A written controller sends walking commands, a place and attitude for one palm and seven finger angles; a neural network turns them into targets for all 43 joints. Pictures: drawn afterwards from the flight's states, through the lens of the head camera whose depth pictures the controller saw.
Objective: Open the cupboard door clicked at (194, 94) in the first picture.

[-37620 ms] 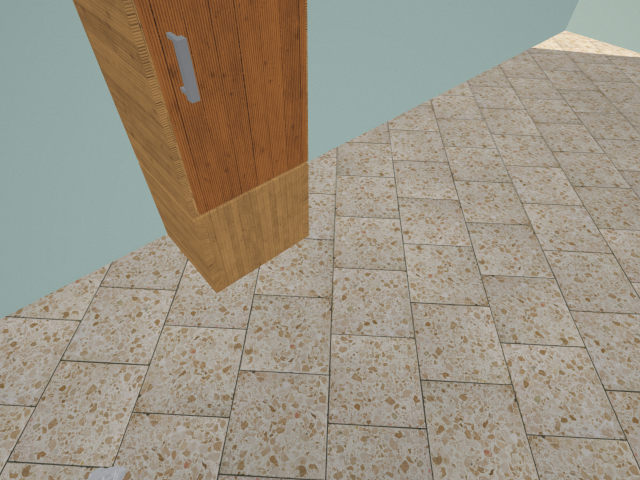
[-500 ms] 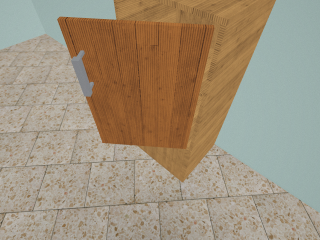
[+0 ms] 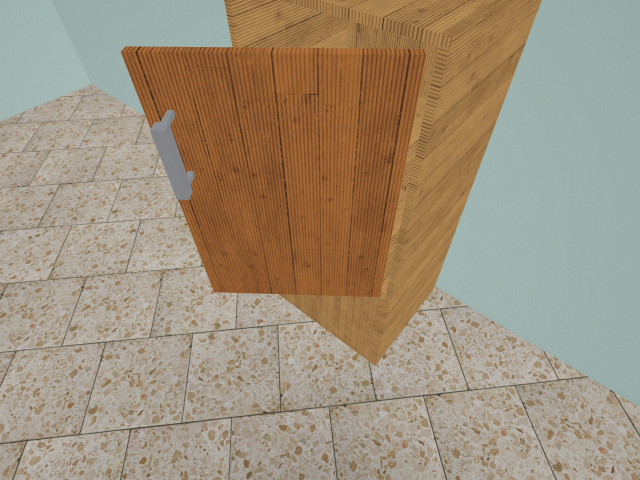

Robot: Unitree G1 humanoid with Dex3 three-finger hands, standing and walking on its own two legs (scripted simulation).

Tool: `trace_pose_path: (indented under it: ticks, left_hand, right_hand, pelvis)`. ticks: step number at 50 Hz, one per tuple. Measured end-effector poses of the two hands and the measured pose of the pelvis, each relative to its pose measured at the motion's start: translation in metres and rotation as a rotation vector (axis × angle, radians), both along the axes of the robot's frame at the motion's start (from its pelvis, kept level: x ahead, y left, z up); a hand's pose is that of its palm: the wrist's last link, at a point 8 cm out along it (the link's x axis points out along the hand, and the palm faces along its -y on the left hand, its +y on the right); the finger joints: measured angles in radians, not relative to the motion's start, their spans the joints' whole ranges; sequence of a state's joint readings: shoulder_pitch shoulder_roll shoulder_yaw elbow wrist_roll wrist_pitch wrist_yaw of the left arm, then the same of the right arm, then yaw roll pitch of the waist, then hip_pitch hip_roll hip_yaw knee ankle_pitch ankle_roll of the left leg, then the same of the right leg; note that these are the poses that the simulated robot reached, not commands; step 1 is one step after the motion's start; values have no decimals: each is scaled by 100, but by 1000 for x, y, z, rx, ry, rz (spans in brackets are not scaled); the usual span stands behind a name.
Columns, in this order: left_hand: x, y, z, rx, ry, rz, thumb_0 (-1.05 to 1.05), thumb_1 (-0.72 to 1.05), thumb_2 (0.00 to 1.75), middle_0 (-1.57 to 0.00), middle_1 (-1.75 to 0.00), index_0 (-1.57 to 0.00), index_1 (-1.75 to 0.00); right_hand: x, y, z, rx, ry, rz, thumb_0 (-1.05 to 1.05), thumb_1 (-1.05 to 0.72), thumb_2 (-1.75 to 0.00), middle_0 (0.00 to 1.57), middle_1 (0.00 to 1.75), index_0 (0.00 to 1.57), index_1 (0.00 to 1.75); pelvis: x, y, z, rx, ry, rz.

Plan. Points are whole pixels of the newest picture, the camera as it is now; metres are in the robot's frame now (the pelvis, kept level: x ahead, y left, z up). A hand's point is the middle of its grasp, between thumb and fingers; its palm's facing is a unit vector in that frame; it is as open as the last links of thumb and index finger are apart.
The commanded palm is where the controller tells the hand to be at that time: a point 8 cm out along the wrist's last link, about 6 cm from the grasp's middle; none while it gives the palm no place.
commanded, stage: come to a stop and stand still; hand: left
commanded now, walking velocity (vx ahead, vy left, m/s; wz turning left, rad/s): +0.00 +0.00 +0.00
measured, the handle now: (176, 156) +0.56 +0.26 +0.10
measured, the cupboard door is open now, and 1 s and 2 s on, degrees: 37 37 37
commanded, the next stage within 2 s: look again from close up in 1.06 s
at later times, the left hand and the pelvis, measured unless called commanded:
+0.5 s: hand out of the picture +0.03 +0.24 -0.16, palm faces +0.00 -0.97 -0.25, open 7.4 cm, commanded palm none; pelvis -0.02 +0.03 +0.01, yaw -1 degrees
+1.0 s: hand out of the picture -0.08 +0.21 -0.17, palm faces +0.01 -0.99 -0.14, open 7.4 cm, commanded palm none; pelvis -0.05 +0.05 +0.01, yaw -1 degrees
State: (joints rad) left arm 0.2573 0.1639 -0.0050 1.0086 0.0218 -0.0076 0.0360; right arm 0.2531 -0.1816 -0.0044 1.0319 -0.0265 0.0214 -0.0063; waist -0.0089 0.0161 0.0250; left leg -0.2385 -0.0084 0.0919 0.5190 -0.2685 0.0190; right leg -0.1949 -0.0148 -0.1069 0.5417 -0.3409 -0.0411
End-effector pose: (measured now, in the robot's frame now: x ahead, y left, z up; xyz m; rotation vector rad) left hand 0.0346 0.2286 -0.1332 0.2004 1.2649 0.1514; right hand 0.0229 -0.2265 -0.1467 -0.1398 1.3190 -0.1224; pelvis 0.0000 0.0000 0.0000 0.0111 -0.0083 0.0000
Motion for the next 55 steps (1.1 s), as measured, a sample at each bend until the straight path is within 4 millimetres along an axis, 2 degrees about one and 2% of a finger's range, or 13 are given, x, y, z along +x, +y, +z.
trace_pose_path:
  ticks: [10,19,25,34,46,55]
  left_hand:
    - [-5,21,-4,0,-10,-2,1,92,90,-20,-30,-20,-30]
    - [-4,45,3,18,-56,-9,1,91,90,-20,-30,-20,-29]
    - [-14,57,6,23,-55,-14,1,91,90,-20,-30,-20,-29]
    - [-49,59,-1,-2,18,-4,0,91,90,-20,-30,-20,-29]
    - [-106,39,-11,-71,159,28,0,91,90,-20,-30,-20,-29]
    - [-133,26,-13,-103,215,53,0,91,90,-20,-30,-20,-29]
  right_hand:
    - [11,-7,14,-73,-83,2,1,-91,-90,20,29,20,30]
    - [27,-3,25,-96,-158,34,1,-91,-90,20,29,20,30]
    - [24,3,31,-100,-172,47,1,-91,-90,20,29,20,30]
    - [-9,15,29,-92,-99,30,0,-91,-90,20,29,20,30]
    - [-69,45,19,-49,50,-30,0,-91,-90,20,29,20,30]
    - [-93,67,13,-8,98,-68,0,-91,-90,20,29,20,30]
  pelvis:
    - [3,10,-1,-13,-12,-3]
    - [-12,23,3,-19,-37,-11]
    - [-23,31,6,-21,-40,-11]
    - [-34,40,8,-24,-39,-9]
    - [-44,50,9,-25,-33,-9]
    - [-49,55,8,-23,-27,-13]
